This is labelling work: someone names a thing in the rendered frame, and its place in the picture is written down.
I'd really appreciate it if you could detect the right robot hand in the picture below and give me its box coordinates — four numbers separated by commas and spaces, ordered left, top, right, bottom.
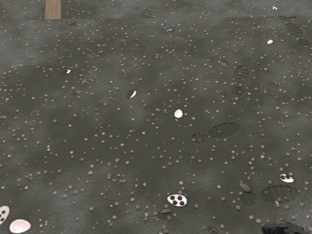
261, 222, 311, 234

